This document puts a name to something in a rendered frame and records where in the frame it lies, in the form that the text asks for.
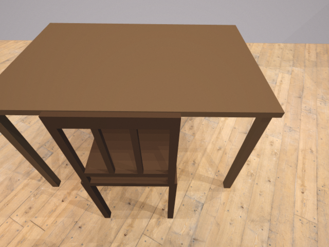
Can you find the chair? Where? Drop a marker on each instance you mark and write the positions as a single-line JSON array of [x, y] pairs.
[[129, 149]]

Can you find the table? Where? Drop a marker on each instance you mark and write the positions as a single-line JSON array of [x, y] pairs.
[[195, 70]]

